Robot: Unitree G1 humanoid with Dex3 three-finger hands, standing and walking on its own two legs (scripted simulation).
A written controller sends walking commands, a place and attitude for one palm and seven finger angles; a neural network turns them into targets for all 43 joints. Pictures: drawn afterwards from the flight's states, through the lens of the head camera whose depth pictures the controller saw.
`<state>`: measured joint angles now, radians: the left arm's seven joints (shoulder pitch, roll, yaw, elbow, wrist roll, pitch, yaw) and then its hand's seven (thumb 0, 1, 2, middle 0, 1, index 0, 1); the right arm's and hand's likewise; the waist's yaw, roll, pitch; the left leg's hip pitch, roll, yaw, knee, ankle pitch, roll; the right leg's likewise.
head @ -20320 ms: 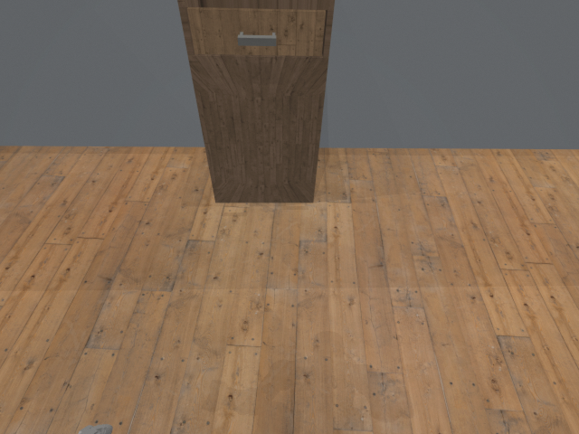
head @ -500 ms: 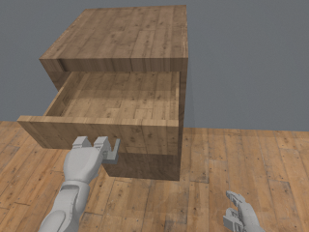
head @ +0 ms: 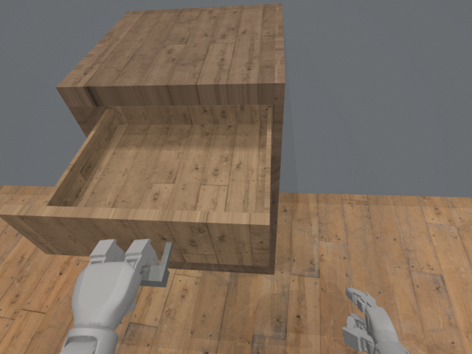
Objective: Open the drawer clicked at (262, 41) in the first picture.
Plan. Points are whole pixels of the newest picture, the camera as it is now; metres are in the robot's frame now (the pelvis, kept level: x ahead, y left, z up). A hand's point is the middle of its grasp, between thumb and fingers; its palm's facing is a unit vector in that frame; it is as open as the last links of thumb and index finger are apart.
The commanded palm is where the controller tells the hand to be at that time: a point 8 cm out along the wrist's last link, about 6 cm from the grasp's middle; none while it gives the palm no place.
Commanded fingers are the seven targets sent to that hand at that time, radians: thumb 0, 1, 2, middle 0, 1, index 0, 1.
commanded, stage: pull the drawer open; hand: left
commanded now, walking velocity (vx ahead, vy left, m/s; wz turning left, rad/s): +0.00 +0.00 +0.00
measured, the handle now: (133, 260) +0.24 +0.21 +0.05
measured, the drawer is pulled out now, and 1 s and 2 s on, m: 0.29 0.29 0.28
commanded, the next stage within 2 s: open the thumb to release the handle in 0.26 s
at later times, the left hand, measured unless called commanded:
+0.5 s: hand (124, 297) +0.19 +0.21 +0.03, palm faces +0.05 -0.10 -0.99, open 5.9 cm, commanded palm +0.16 +0.22 +0.08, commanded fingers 0.00 0.34 0.66 -0.36 -1.29 -0.36 -1.29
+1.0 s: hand (125, 297) +0.19 +0.20 +0.03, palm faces +0.03 -0.12 -0.99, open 13.4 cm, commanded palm +0.16 +0.22 +0.08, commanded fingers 0.00 -0.50 0.30 -0.30 -1.20 -0.30 -1.20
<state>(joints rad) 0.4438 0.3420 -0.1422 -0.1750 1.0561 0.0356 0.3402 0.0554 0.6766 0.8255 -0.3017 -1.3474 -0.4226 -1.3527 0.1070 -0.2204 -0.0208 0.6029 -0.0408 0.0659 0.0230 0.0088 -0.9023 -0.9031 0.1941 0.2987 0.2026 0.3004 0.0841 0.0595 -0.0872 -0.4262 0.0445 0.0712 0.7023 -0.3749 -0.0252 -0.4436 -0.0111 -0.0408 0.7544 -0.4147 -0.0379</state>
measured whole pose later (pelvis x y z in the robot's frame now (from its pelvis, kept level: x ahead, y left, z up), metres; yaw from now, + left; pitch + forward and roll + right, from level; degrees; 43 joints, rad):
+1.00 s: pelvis -0.01 -0.01 +0.01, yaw +0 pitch +5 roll +2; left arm 0.41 0.36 -0.11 -0.13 1.02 0.00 0.35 0.00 -0.43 0.33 -0.37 -1.24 -0.33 -1.21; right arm 0.07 -0.22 -0.01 0.62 -0.03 0.07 -0.02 0.01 -0.90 -0.90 0.20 0.30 0.20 0.30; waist 0.08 0.05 -0.07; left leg -0.39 0.06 0.07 0.65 -0.34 -0.04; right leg -0.41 0.01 -0.04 0.71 -0.38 -0.05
